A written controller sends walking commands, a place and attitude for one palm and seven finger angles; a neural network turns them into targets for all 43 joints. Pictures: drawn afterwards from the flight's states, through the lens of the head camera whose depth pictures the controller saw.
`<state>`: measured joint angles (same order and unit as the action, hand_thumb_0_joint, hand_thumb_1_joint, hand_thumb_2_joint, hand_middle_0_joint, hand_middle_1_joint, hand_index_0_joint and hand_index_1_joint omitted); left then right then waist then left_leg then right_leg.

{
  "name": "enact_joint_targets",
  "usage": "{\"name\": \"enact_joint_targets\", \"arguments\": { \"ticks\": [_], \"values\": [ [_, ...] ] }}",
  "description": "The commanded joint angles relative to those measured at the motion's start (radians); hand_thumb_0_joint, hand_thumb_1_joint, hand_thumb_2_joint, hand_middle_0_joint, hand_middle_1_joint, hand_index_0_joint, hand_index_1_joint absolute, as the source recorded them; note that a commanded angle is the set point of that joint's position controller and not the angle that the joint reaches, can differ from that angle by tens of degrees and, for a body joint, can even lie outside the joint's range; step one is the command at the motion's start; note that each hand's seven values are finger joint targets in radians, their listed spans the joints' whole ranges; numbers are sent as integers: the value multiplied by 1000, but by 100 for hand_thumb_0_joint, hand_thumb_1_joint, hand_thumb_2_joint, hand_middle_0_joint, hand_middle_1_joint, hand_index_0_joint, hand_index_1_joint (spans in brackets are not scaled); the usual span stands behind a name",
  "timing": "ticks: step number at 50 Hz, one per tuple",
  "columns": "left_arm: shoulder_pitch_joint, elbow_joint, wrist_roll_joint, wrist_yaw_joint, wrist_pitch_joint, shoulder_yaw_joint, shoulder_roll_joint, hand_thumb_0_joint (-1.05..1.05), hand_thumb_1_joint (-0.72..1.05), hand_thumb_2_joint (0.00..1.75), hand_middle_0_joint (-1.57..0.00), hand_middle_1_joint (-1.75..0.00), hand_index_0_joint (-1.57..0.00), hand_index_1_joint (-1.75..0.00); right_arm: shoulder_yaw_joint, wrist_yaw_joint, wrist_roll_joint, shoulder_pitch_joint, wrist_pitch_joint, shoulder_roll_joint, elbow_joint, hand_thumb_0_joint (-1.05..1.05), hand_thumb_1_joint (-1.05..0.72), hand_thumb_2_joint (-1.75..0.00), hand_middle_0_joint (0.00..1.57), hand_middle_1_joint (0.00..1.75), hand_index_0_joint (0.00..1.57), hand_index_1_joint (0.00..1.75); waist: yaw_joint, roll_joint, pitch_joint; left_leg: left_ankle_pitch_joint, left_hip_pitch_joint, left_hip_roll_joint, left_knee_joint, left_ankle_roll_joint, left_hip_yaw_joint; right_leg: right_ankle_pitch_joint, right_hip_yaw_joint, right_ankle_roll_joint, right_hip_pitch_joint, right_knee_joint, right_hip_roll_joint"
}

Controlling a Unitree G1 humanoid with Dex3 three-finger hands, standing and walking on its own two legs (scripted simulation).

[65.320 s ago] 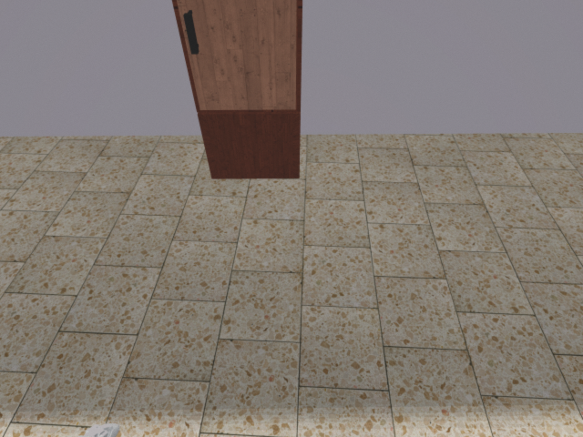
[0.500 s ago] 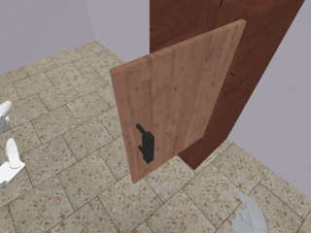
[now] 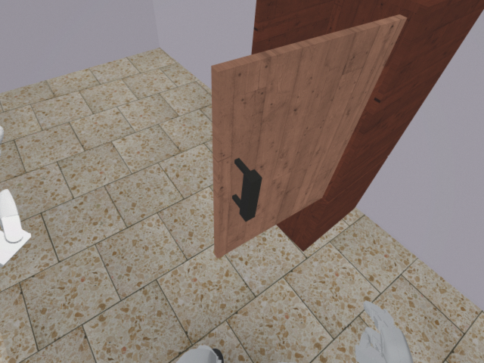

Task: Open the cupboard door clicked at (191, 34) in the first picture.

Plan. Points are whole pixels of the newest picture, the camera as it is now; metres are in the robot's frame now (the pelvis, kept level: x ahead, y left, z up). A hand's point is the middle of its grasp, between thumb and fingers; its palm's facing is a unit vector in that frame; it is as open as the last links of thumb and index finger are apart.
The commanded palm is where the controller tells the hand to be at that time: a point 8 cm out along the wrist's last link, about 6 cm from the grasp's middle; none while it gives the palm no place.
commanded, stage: step back with the hand held close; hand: left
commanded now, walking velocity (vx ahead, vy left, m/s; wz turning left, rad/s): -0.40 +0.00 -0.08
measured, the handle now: (243, 189) +0.44 +0.02 +0.00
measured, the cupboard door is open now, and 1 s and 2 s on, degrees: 84 84 84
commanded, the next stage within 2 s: stop stepping back and stand still in 0.18 s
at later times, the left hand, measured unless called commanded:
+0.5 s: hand (16, 322) +0.13 +0.22 +0.18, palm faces +0.30 -0.80 -0.52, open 7.4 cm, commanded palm +0.09 +0.26 +0.19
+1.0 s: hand out of the picture +0.11 +0.23 +0.17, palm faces +0.37 -0.80 -0.48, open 7.4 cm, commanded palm +0.06 +0.27 +0.19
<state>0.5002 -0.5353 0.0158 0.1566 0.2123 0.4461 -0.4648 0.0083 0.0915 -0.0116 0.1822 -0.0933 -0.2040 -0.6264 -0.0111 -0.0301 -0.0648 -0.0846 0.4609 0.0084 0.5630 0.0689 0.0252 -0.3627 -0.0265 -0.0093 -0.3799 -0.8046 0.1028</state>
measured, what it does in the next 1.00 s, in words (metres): walks backwards: right foot, then left foot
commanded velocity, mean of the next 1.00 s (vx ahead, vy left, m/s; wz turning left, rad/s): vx -0.04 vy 0.02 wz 0.00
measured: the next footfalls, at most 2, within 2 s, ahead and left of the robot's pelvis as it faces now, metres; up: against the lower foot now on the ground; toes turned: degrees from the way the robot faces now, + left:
right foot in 0.22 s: -0.13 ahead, -0.11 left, +0.00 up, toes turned -6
left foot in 0.58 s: -0.02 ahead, +0.09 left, +0.00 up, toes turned -7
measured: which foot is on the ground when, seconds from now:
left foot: down 0.00-0.42, up 0.44-0.56, down 0.58-1.00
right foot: up 0.00-0.20, down 0.22-1.00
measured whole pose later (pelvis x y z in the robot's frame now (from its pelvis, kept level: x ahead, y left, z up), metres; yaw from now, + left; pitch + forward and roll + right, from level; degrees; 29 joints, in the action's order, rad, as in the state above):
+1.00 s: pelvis -0.11 -0.02 +0.01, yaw -6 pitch +0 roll -1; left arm 0.55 -0.41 0.04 0.15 0.20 0.40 -0.40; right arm -0.01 0.09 0.00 0.24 -0.12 -0.21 -0.69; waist 0.02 -0.03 0.02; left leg -0.22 0.29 0.00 0.51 0.00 0.02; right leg -0.33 0.01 0.03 -0.13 -0.46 0.05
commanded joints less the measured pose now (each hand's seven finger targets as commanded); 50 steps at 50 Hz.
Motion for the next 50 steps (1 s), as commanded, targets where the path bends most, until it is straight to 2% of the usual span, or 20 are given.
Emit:
{"name": "enact_joint_targets", "arguments": {
  "ticks": [1,7,10,11,13,15,17,19,20,21,22,24,28,31,33,34,38,40,42,50],
  "values": [
    [53,-219,33,21,58,131,-140,0,90,90,-20,-30,-20,-30,56,-23,-9,-100,-83,-128,143,0,-90,-90,20,30,20,30,32,-139,211,-388,-12,262,-396,61,246,-155,2,23,150,-171,0],
    [-21,-221,60,12,54,76,-139,0,90,90,-20,-30,-20,-30,43,-36,-16,-82,-78,-124,93,0,-90,-90,20,30,20,30,24,-168,257,-159,-246,212,-371,-44,133,-112,33,53,202,394,-27],
    [-87,-233,54,11,77,107,-211,0,90,90,-20,-30,-20,-30,31,-34,-10,-90,-42,-104,90,0,-90,-90,20,30,20,30,9,45,251,-48,-373,85,-15,-95,0,195,-189,122,15,584,-268],
    [-127,-239,44,19,89,136,-250,0,90,90,-20,-30,-20,-30,20,-26,-16,-113,-52,-104,91,0,-90,-90,20,30,20,30,12,47,241,-88,-390,58,31,-103,-43,287,-160,111,-38,571,-310],
    [-126,-228,47,6,70,106,-220,0,90,90,-20,-30,-20,-30,41,-8,15,-107,-62,-122,106,0,-90,-90,20,30,20,30,-15,149,260,138,-438,20,14,-78,-61,606,3,7,18,427,-194],
    [2,-199,68,-13,43,144,-222,0,90,90,-20,-30,-20,-30,33,-2,21,-119,-51,-123,143,0,-90,-90,20,30,20,30,1,-23,299,318,-510,85,-82,-22,36,416,54,-34,28,282,-83],
    [80,-178,79,-22,43,174,-212,0,90,90,-20,-30,-20,-30,25,-16,9,-125,-49,-122,167,0,-90,-90,20,30,20,30,28,-248,244,-140,-308,164,-327,-10,143,-158,71,11,117,264,-4],
    [120,-186,82,-16,37,211,-232,0,90,90,-20,-30,-20,-30,31,-12,-8,-130,-34,-129,183,0,-90,-90,20,30,20,30,26,-260,147,-505,-25,98,-406,-100,104,-236,91,70,267,382,8],
    [140,-179,76,-15,36,193,-214,0,90,90,-20,-30,-20,-30,29,-16,2,-110,-26,-112,180,0,-90,-90,20,30,20,30,9,-119,128,-426,-66,17,-200,-126,-3,-319,14,98,167,516,-69],
    [174,-160,77,-13,31,200,-226,0,90,90,-20,-30,-20,-30,40,-17,16,-86,-21,-102,169,0,-90,-90,20,30,20,30,1,149,100,-264,-238,-51,185,-136,-54,-477,-217,145,-157,688,-264],
    [144,-173,82,-7,21,181,-214,0,90,90,-20,-30,-20,-30,48,-14,12,-86,-18,-110,145,0,-90,-90,20,30,20,30,16,259,27,-219,-182,-51,452,-126,1,-447,-347,215,-292,731,-406],
    [13,-194,51,2,19,116,-166,0,90,90,-20,-30,-20,-30,29,-15,5,-54,-31,-107,111,0,-90,-90,20,30,20,30,-11,107,26,-207,-5,22,428,-101,28,-83,-192,189,-75,597,-366],
    [-142,-112,12,23,36,49,-133,0,90,90,-20,-30,-20,-30,36,22,16,-29,-109,-144,88,0,-90,-90,20,30,20,30,-8,-30,104,90,-305,40,-93,-38,-12,468,-26,27,135,309,-197],
    [-99,-157,6,23,35,68,-163,0,90,90,-20,-30,-20,-30,33,14,21,0,-117,-133,107,0,-90,-90,20,30,20,30,-3,-101,239,588,-476,133,-52,31,123,418,39,-24,107,167,-99],
    [-57,-225,17,9,43,77,-161,0,90,90,-20,-30,-20,-30,36,-10,9,-19,-127,-124,114,0,-90,-90,20,30,20,30,8,-155,224,405,-371,185,-191,27,220,-90,28,-11,126,126,-69],
    [-16,-242,18,11,47,107,-178,0,90,90,-20,-30,-20,-30,42,-14,9,-21,-136,-129,114,0,-90,-90,20,30,20,30,19,-169,201,212,-318,188,-221,38,222,-122,20,-4,146,156,-73],
    [125,-194,27,15,48,139,-152,0,90,90,-20,-30,-20,-30,19,-22,10,-50,-116,-114,138,0,-90,-90,20,30,20,30,11,-131,132,-181,-70,100,-220,-34,69,69,25,19,304,411,-109],
    [162,-132,40,12,45,147,-151,0,90,90,-20,-30,-20,-30,34,-24,14,-39,-95,-99,141,0,-90,-90,20,30,20,30,-2,76,119,-205,-125,26,-40,-75,12,21,-149,77,185,544,-212],
    [111,-98,48,13,38,122,-128,0,90,90,-20,-30,-20,-30,37,-20,18,-30,-74,-99,118,0,-90,-90,20,30,20,30,-11,144,83,-178,-137,5,136,-86,0,77,-242,133,83,587,-313],
    [-76,-79,15,-1,33,37,-120,0,90,90,-20,-30,-20,-30,15,12,17,-53,-97,-116,116,0,-90,-90,20,30,20,30,9,-35,140,178,-318,90,-152,-30,73,303,-8,-7,182,413,-119]
  ]
}}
